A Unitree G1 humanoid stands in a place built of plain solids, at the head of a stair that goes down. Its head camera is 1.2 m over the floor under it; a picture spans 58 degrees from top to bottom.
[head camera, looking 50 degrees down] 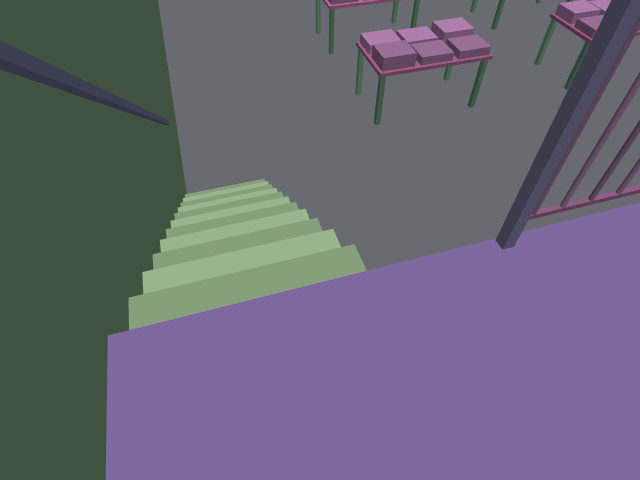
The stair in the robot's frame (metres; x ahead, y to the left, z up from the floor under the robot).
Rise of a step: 0.20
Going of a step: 0.27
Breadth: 0.91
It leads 17 degrees to the left of straight ahead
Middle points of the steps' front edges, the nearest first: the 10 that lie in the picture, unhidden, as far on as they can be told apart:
0.76 0.21 0.00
1.02 0.29 -0.20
1.28 0.37 -0.40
1.55 0.45 -0.60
1.81 0.53 -0.80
2.07 0.61 -0.99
2.33 0.69 -1.19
2.59 0.77 -1.39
2.86 0.84 -1.59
3.12 0.92 -1.79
